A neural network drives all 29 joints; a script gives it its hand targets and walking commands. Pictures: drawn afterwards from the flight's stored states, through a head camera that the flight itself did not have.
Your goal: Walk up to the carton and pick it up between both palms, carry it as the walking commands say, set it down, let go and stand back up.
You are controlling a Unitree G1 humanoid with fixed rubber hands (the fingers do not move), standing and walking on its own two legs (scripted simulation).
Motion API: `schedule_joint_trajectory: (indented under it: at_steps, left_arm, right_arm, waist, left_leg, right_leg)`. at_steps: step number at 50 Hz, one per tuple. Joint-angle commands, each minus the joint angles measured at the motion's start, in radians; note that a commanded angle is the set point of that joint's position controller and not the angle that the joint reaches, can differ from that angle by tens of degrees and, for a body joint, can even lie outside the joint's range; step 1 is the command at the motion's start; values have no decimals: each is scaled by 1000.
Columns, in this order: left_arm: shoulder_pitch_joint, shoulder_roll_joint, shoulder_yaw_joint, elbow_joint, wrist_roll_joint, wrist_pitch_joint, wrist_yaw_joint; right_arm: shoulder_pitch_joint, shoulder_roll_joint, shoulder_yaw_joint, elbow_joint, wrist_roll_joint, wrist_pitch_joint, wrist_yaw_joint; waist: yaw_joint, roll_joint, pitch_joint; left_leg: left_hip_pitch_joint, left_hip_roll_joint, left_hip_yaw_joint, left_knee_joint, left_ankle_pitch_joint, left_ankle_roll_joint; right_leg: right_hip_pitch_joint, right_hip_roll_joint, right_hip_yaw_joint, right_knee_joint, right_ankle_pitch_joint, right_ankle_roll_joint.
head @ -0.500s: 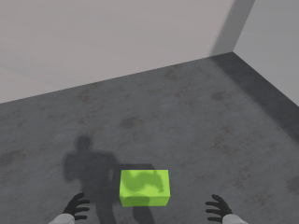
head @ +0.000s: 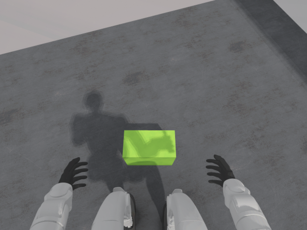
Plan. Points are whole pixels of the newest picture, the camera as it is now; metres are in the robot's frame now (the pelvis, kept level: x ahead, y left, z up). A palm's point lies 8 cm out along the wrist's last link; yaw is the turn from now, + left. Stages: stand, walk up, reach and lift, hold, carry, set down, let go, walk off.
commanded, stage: reach and lift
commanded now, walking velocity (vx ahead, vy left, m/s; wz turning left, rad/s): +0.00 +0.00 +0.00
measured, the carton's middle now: (149, 149) +0.46 +0.01 -0.59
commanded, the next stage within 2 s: none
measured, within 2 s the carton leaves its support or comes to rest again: neither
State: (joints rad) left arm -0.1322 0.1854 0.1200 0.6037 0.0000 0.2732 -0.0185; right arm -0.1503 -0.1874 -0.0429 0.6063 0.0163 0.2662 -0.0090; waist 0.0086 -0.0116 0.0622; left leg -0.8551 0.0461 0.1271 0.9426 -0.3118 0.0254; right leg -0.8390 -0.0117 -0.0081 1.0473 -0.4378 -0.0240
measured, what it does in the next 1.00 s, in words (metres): lowers itself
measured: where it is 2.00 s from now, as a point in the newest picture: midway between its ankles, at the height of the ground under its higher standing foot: (149, 227)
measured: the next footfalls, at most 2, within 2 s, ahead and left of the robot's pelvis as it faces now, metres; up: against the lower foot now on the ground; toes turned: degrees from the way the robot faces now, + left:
none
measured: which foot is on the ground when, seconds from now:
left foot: down 0.00-1.00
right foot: down 0.00-1.00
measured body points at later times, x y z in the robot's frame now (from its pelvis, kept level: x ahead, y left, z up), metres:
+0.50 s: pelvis -0.02 +0.00 -0.04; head +0.23 -0.01 +0.34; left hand +0.39 +0.22 -0.16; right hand +0.40 -0.18 -0.17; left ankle +0.09 +0.12 -0.67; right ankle +0.04 -0.09 -0.67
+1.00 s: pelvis +0.00 +0.00 -0.06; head +0.31 -0.01 +0.27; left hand +0.46 +0.23 -0.19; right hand +0.48 -0.21 -0.20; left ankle +0.09 +0.12 -0.67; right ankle +0.04 -0.09 -0.67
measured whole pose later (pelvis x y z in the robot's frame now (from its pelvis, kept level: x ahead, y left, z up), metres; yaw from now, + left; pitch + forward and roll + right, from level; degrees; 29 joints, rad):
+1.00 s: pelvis +0.00 +0.00 -0.06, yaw +2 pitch +38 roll +3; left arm -0.92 0.27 0.31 0.78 -0.08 0.11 0.02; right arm -0.96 -0.31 -0.18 0.79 0.05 0.12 -0.05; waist 0.01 -0.01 0.10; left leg -1.46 0.05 0.12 1.11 -0.30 0.03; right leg -1.45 -0.01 -0.01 1.23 -0.43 -0.03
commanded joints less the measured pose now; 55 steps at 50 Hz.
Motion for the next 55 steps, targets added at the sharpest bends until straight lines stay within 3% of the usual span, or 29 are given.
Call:
schedule_joint_trajectory:
  at_steps: [1,5,8,12,15,19,22,26,30,34,39,44,46,48,52,55]
  left_arm:
    - [-445,251,56,-41,-42,64,-12]
    - [-605,268,93,66,-29,69,-6]
    - [-740,239,102,94,-26,40,3]
    - [-908,246,122,112,-34,-23,21]
    - [-970,254,136,138,-49,-64,34]
    - [-927,262,154,148,-56,-120,61]
    - [-926,287,163,105,-85,-164,80]
    - [-991,317,162,20,-140,-197,91]
    - [-1086,336,153,-33,-183,-206,94]
    - [-1138,350,167,-35,-193,-198,85]
    - [-1030,315,198,46,-156,-189,54]
    - [-972,319,229,-7,-123,-203,32]
    - [-996,323,225,5,-119,-213,25]
    - [-1011,308,220,105,-111,-215,14]
    - [-1071,324,228,168,-93,-228,3]
    - [-1151,369,231,126,-77,-223,11]
  right_arm:
    - [-446,-152,-70,-151,40,76,-30]
    - [-583,-159,-86,-26,24,103,-40]
    - [-654,-167,-125,79,8,87,-48]
    - [-815,-191,-180,134,14,25,-63]
    - [-927,-203,-175,137,44,-24,-68]
    - [-931,-263,-185,123,60,-93,-68]
    - [-928,-311,-210,95,67,-141,-80]
    - [-976,-356,-233,34,87,-183,-88]
    - [-1080,-378,-230,-8,112,-202,-80]
    - [-1162,-377,-211,-21,142,-198,-63]
    - [-1072,-335,-222,49,119,-193,-40]
    - [-1020,-333,-255,-16,75,-207,-34]
    - [-1043,-320,-255,-5,77,-212,-31]
    - [-1060,-296,-238,89,76,-210,-22]
    - [-1081,-272,-232,174,62,-207,-14]
    - [-1112,-283,-243,197,61,-191,-18]
  waist:
    - [11,-72,-289]
    - [-3,-71,-250]
    - [-35,-41,-264]
    - [-44,-16,-388]
    - [-16,-23,-524]
    - [19,-18,-813]
    - [22,-11,-1008]
    - [2,-12,-1171]
    - [2,-10,-1258]
    - [30,-19,-1334]
    - [30,-44,-1336]
    - [22,-53,-1422]
    - [24,-60,-1365]
    - [29,-61,-1206]
    - [4,-65,-1118]
    - [-7,-44,-1169]
  left_leg:
    - [107,-56,-94,-18,-213,7]
    - [43,-64,-107,0,-240,6]
    - [20,-67,-121,8,-231,3]
    - [5,-60,-140,31,-184,2]
    - [5,-64,-139,60,-73,6]
    - [80,-83,-133,117,169,0]
    - [136,-92,-144,145,337,-5]
    - [172,-93,-165,173,477,4]
    - [183,-85,-185,190,541,13]
    - [153,-86,-179,207,583,16]
    - [72,-92,-171,213,632,17]
    - [28,-97,-176,235,679,13]
    - [-49,-96,-174,259,645,12]
    - [-190,-91,-171,289,546,8]
    - [-345,-83,-168,369,445,1]
    - [-370,-78,-150,419,341,-10]
  right_leg:
    - [64,13,73,-251,-263,38]
    - [24,6,84,-241,-292,37]
    - [-20,14,80,-200,-236,38]
    - [-75,21,71,-140,-139,35]
    - [-105,33,61,-86,-34,35]
    - [-118,58,40,-23,175,36]
    - [-123,72,40,5,321,30]
    - [-135,76,52,22,432,20]
    - [-171,71,61,31,469,16]
    - [-160,65,75,47,520,20]
    - [-134,62,83,64,638,28]
    - [-68,62,92,94,760,26]
    - [-117,61,90,123,722,27]
    - [-247,54,91,145,617,28]
    - [-419,51,88,214,513,38]
    - [-498,58,68,260,385,39]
